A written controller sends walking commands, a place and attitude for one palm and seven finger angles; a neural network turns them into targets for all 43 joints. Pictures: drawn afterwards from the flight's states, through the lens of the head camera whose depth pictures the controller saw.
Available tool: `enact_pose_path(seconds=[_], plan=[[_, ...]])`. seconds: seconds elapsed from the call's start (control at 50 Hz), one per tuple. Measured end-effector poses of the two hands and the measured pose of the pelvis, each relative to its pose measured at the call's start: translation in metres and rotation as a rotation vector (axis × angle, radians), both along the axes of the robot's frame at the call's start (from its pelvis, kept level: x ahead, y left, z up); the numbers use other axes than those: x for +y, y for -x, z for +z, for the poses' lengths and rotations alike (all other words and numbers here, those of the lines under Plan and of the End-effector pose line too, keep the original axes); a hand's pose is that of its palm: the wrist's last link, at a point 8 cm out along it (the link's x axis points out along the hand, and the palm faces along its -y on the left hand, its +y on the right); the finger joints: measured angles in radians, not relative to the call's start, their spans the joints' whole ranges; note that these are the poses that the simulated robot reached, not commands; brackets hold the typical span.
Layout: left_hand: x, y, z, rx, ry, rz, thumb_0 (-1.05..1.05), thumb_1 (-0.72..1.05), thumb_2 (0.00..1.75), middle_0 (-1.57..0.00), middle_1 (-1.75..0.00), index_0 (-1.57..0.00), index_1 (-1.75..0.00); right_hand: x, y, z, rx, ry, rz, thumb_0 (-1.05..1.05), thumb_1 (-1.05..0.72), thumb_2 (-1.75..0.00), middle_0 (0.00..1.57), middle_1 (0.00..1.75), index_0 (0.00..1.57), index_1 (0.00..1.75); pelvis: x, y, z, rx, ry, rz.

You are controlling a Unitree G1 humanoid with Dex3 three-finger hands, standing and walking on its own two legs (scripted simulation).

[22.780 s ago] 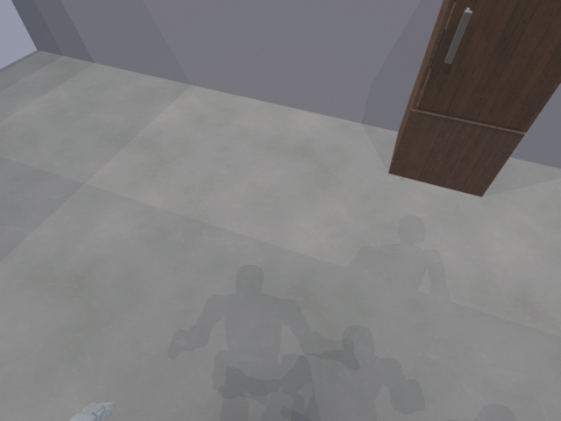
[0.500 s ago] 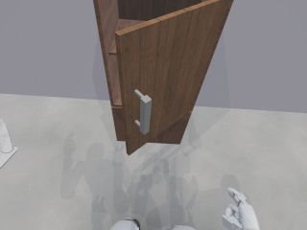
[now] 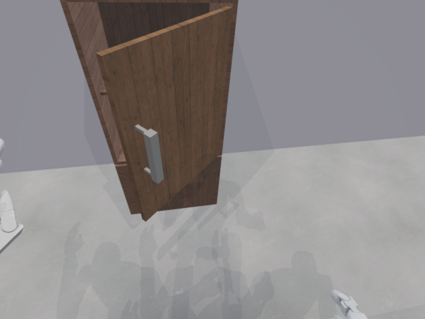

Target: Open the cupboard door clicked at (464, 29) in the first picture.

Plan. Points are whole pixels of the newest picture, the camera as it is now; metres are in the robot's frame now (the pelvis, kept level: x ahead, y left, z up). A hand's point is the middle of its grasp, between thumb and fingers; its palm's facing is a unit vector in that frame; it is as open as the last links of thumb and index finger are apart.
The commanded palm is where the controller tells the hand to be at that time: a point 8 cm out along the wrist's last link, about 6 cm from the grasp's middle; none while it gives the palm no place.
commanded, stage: stop stepping back and stand still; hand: left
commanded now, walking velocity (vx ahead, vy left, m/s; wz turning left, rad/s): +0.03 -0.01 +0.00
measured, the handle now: (149, 154) +0.53 +0.17 -0.02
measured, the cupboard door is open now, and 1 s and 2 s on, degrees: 43 43 43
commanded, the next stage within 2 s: let the arm hang, fingers relaxed in 0.52 s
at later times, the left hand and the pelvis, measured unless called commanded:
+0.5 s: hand (2, 256) +0.17 +0.26 +0.17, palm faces +0.41 -0.77 -0.48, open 7.4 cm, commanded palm +0.13 +0.30 +0.19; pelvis -0.01 +0.00 +0.00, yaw +1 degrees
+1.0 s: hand out of the picture -0.03 +0.15 -0.18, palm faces +0.03 -0.99 -0.14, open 7.2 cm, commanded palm none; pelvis -0.01 -0.02 +0.00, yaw +2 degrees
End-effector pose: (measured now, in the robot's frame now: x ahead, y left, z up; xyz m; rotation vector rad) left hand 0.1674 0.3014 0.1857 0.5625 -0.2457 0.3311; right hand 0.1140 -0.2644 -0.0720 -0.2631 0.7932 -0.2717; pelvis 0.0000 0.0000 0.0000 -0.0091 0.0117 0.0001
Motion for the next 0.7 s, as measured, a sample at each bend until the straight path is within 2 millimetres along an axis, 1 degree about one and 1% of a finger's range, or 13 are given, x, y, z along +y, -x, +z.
enact_pose_path(seconds=[0.1,0.18,0.24,0.28,0.34,0.4,0.44,0.48,0.56,0.62,0.64,0.66,0.7], plan=[[-0.004,0.019,-0.001,-0.010,0.017,0.003,0.02,0.89,0.90,-0.21,-0.30,-0.21,-0.30,-0.005,0.019,-0.003,0.016,0.013,-0.015,0.01,-0.90,-0.90,0.20,0.30,0.20,0.30,0.001,0.006,0.000,-0.014,0.017,0.010],[0.003,0.024,-0.004,-0.044,0.024,0.021,0.02,0.89,0.90,-0.21,-0.30,-0.21,-0.30,0.004,0.020,-0.010,0.033,0.011,-0.014,0.01,-0.90,-0.90,0.20,0.30,0.20,0.30,0.006,0.003,-0.004,-0.042,0.022,0.008],[0.011,0.019,-0.006,-0.056,0.042,0.054,0.02,0.89,0.90,-0.21,-0.30,-0.21,-0.30,0.018,0.013,-0.012,0.015,-0.015,0.006,0.01,-0.90,-0.90,0.20,0.30,0.20,0.30,0.008,0.006,-0.003,-0.043,0.004,0.003],[0.012,0.016,-0.004,-0.050,0.045,0.070,0.02,0.89,0.90,-0.21,-0.30,-0.21,-0.30,0.031,0.005,-0.010,-0.011,-0.046,0.035,0.01,-0.90,-0.90,0.20,0.30,0.20,0.30,0.006,0.012,0.000,-0.031,-0.006,0.006],[0.003,0.019,0.003,-0.021,0.028,0.064,0.02,0.89,0.90,-0.21,-0.30,-0.21,-0.30,0.047,-0.007,-0.006,-0.050,-0.105,0.086,0.01,-0.90,-0.90,0.20,0.30,0.20,0.30,0.001,0.020,0.005,-0.010,-0.004,0.027],[-0.007,0.031,0.008,0.022,0.000,0.039,0.02,0.89,0.90,-0.21,-0.30,-0.21,-0.30,0.056,-0.017,-0.005,-0.067,-0.143,0.123,0.01,-0.90,-0.90,0.21,0.30,0.20,0.30,-0.002,0.020,0.006,0.003,0.005,0.024],[-0.010,0.038,0.007,0.038,-0.007,0.039,0.02,0.89,0.90,-0.21,-0.30,-0.21,-0.30,0.056,-0.024,-0.006,-0.065,-0.142,0.136,0.01,-0.90,-0.90,0.21,0.30,0.20,0.30,-0.002,0.015,0.005,0.001,0.015,0.007],[-0.007,0.040,0.003,0.038,0.005,0.059,0.02,0.89,0.90,-0.21,-0.30,-0.21,-0.30,0.054,-0.030,-0.009,-0.056,-0.129,0.140,0.01,-0.90,-0.90,0.21,0.30,0.20,0.30,-0.001,0.010,0.003,-0.009,0.014,0.010],[0.004,0.031,-0.009,0.034,0.061,0.128,0.01,0.89,0.90,-0.21,-0.30,-0.21,-0.30,0.046,-0.038,-0.007,-0.061,-0.102,0.144,0.01,-0.90,-0.90,0.21,0.30,0.20,0.30,-0.003,0.008,0.004,-0.027,-0.008,0.010],[0.002,0.022,-0.012,0.034,0.093,0.140,0.02,0.89,0.90,-0.21,-0.30,-0.21,-0.30,0.039,-0.042,0.000,-0.084,-0.090,0.142,0.01,-0.90,-0.90,0.21,0.30,0.20,0.30,-0.006,0.010,0.006,-0.024,-0.008,0.014],[0.000,0.017,-0.019,0.052,0.089,0.122,0.02,0.89,0.90,-0.21,-0.30,-0.21,-0.30,0.036,-0.043,-0.001,-0.094,-0.094,0.155,0.01,-0.90,-0.90,0.21,0.30,0.20,0.30,-0.007,0.010,0.005,-0.013,-0.003,0.015],[-0.001,0.009,-0.036,0.117,0.096,0.105,0.01,0.89,0.90,-0.21,-0.30,-0.20,-0.30,0.032,-0.043,-0.005,-0.082,-0.099,0.171,0.01,-0.90,-0.90,0.21,0.30,0.20,0.30,-0.007,0.012,0.004,-0.005,0.002,0.016],[-0.002,-0.003,-0.088,0.336,0.149,0.091,0.01,0.90,0.90,-0.20,-0.30,-0.20,-0.30,0.020,-0.041,-0.017,-0.019,-0.097,0.182,0.01,-0.90,-0.90,0.21,0.30,0.20,0.30,-0.006,0.015,0.000,0.001,0.008,0.019]])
